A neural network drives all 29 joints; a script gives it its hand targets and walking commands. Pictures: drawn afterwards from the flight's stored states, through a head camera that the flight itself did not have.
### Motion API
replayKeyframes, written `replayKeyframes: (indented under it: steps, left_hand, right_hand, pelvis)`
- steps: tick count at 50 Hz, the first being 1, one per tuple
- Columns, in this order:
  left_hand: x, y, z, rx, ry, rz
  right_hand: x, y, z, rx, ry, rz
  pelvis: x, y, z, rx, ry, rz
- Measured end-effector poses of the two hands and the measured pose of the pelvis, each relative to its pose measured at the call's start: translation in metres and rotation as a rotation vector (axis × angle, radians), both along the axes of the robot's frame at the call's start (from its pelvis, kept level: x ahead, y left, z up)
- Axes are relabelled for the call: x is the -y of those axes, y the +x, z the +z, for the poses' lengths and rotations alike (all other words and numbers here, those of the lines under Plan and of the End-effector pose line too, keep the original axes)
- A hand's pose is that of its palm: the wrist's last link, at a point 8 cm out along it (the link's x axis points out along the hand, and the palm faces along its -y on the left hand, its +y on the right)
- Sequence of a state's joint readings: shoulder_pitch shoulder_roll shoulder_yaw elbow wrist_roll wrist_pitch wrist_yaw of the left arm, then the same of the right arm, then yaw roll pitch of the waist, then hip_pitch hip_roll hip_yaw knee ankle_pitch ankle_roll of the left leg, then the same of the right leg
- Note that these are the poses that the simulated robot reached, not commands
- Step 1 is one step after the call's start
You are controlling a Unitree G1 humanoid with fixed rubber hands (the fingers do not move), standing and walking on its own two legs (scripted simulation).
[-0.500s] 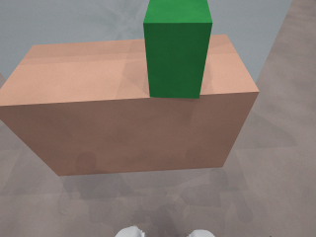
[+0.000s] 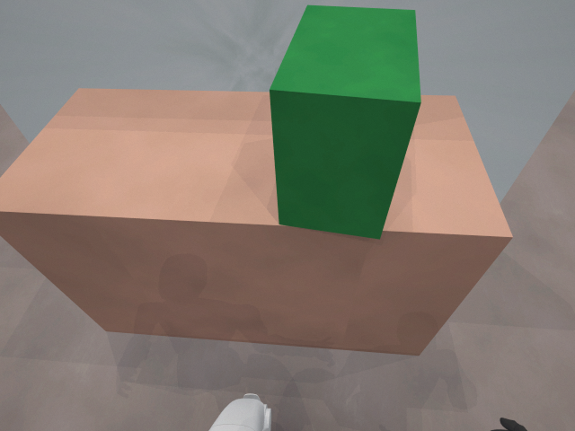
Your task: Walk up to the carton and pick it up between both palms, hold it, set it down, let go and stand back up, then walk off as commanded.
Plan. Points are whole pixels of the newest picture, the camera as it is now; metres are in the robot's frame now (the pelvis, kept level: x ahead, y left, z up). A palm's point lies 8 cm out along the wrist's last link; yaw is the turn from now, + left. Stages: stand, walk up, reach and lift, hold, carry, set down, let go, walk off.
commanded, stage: walk up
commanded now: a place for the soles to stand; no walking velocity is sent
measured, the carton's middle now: (343, 122) +0.63 -0.07 +0.08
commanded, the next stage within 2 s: none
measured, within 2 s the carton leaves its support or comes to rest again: neither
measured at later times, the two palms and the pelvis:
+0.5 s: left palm (148, 349) +0.26 +0.26 -0.10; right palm (539, 389) +0.23 -0.37 -0.13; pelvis +0.19 -0.06 -0.02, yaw -3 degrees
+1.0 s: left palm (139, 330) +0.30 +0.29 -0.12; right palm (513, 355) +0.27 -0.34 -0.12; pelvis +0.22 -0.02 -0.01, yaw -3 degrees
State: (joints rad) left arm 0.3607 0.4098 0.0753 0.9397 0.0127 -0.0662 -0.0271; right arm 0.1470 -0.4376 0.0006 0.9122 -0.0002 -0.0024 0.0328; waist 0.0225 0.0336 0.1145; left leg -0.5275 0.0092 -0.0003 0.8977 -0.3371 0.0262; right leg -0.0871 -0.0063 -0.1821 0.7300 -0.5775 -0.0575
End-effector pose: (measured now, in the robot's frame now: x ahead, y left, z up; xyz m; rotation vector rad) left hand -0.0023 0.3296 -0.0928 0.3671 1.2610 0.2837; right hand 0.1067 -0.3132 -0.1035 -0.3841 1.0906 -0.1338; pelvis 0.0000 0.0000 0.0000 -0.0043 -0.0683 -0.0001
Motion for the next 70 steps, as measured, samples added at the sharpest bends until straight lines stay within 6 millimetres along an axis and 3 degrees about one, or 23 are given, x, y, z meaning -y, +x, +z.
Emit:
replayKeyframes:
  steps: [3, 6, 12, 16, 22, 28, 32, 39, 46, 52, 59, 70]
  left_hand:
    - [-0.002, 0.027, -0.015, -0.015, -0.021, 0.007]
    - [0.006, 0.066, -0.020, -0.032, -0.050, -0.035]
    - [0.020, 0.156, -0.008, 0.082, -0.057, -0.106]
    - [0.034, 0.201, -0.002, 0.121, -0.043, -0.139]
    - [0.060, 0.256, -0.002, 0.184, 0.002, -0.143]
    - [0.079, 0.263, -0.007, 0.135, -0.002, -0.134]
    - [0.079, 0.261, -0.012, 0.112, -0.009, -0.114]
    - [0.060, 0.265, -0.032, 0.060, -0.037, -0.090]
    - [0.041, 0.290, -0.033, 0.058, -0.044, -0.109]
    - [0.035, 0.304, -0.028, 0.072, -0.014, -0.111]
    - [0.040, 0.306, -0.026, 0.096, -0.018, -0.137]
    - [0.042, 0.307, -0.026, 0.099, -0.022, -0.141]
  right_hand:
    - [-0.006, 0.040, 0.000, 0.029, -0.012, 0.014]
    - [-0.009, 0.063, 0.004, 0.075, -0.004, -0.010]
    - [0.003, 0.062, 0.009, 0.003, -0.010, -0.056]
    - [0.016, 0.063, 0.002, -0.029, 0.004, -0.091]
    - [0.046, 0.095, -0.023, -0.033, 0.035, -0.110]
    - [0.061, 0.143, -0.027, -0.041, 0.039, -0.087]
    - [0.063, 0.159, -0.025, -0.053, 0.023, -0.065]
    - [0.046, 0.160, -0.022, -0.111, -0.018, -0.068]
    - [0.026, 0.154, -0.011, -0.139, -0.033, -0.097]
    - [0.025, 0.174, -0.014, -0.102, -0.024, -0.099]
    - [0.023, 0.204, -0.011, -0.030, -0.015, -0.080]
    - [0.024, 0.202, -0.009, -0.028, -0.016, -0.078]
  pelvis:
    - [-0.005, 0.030, -0.007, -0.003, 0.001, 0.002]
    - [-0.008, 0.057, -0.006, 0.002, 0.028, -0.035]
    - [0.000, 0.103, 0.004, 0.016, 0.034, -0.042]
    - [0.013, 0.131, 0.004, 0.030, 0.054, -0.059]
    - [0.047, 0.175, -0.012, 0.062, 0.075, -0.070]
    - [0.064, 0.193, -0.014, 0.027, 0.042, -0.050]
    - [0.064, 0.201, -0.014, 0.018, 0.022, -0.029]
    - [0.042, 0.208, -0.020, -0.016, -0.018, -0.020]
    - [0.021, 0.214, -0.013, -0.035, -0.028, -0.042]
    - [0.021, 0.221, -0.014, -0.039, -0.018, -0.055]
    - [0.022, 0.220, -0.014, -0.032, -0.020, -0.053]
    - [0.024, 0.219, -0.013, -0.029, -0.019, -0.051]
